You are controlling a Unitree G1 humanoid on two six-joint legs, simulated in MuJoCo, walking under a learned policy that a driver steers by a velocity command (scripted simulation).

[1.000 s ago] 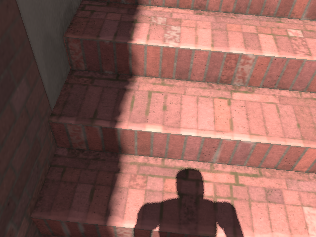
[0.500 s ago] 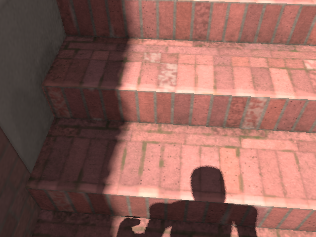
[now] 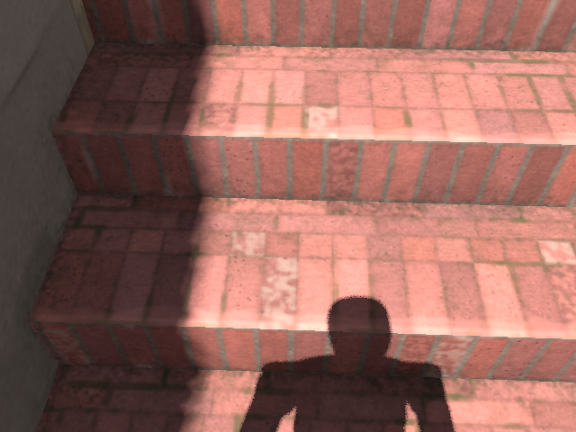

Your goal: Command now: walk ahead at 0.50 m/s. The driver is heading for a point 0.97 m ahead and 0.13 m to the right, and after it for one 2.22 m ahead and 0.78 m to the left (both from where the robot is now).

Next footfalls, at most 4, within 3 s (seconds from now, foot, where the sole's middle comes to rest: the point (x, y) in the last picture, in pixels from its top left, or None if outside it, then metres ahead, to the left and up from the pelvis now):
0.34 right None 0.37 -0.13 -0.55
0.84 left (222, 272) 0.67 0.12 -0.38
1.44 right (335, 103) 0.95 -0.12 -0.21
1.94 left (224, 82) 1.03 0.10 -0.21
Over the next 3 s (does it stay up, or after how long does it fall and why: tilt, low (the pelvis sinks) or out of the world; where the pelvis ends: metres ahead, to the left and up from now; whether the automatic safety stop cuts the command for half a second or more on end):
stays up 0.98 -0.11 0.56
